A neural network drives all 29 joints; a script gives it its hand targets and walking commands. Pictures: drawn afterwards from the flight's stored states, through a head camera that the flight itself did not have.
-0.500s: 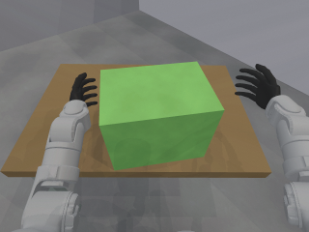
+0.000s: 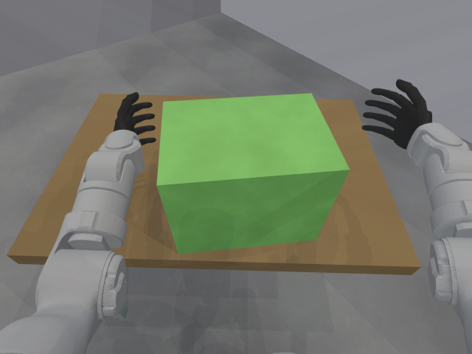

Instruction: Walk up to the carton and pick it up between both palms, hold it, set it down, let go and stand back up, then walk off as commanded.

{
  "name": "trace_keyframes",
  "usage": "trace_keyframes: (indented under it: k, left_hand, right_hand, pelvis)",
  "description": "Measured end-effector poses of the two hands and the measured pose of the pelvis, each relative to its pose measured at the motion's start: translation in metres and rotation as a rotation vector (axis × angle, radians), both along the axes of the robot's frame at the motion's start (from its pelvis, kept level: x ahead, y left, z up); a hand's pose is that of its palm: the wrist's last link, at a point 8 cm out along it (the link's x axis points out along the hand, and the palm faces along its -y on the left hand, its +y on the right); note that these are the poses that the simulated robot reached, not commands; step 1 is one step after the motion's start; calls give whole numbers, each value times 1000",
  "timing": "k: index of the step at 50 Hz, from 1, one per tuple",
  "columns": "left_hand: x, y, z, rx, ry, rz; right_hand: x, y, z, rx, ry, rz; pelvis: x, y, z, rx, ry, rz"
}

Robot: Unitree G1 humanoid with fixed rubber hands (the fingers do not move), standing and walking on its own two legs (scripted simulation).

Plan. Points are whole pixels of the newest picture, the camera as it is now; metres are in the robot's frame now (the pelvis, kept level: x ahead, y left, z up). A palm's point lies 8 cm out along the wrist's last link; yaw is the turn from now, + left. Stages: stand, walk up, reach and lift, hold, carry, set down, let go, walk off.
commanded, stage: reach and lift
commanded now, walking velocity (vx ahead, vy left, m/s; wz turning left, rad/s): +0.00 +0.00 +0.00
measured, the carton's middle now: (243, 174) +0.45 +0.00 +0.01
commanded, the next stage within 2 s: none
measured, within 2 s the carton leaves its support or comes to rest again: neither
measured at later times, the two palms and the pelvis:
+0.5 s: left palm (132, 178) +0.41 +0.22 +0.04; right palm (388, 162) +0.43 -0.28 +0.08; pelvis +0.01 +0.00 +0.00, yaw +0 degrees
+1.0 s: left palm (141, 176) +0.41 +0.20 +0.05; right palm (365, 163) +0.43 -0.24 +0.07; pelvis +0.01 -0.01 +0.00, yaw +0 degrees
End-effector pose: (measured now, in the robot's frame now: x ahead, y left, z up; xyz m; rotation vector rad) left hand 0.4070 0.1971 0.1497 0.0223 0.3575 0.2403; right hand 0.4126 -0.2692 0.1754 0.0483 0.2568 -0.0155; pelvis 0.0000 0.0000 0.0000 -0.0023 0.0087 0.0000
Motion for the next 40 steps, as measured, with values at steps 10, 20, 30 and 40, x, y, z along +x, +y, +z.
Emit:
trace_keyframes:
  k: [10, 20, 30, 40]
  left_hand:
    - [-16, 15, -55, -21, 29, 35]
    - [-8, 20, -94, -60, -3, 74]
    - [5, 20, -112, -51, -41, 54]
    - [1, 20, -113, -45, -56, 48]
  right_hand:
    - [-7, -11, -38, -26, 39, -28]
    - [6, -12, -78, -37, 33, -22]
    - [21, -8, -101, -56, -9, -14]
    - [19, 0, -107, -58, -8, -3]
  pelvis:
    - [1, -1, 0, 1, 20, 0]
    - [9, -4, -2, 5, 167, 0]
    - [19, -4, -4, 5, 252, 0]
    - [18, -5, -4, 6, 256, 0]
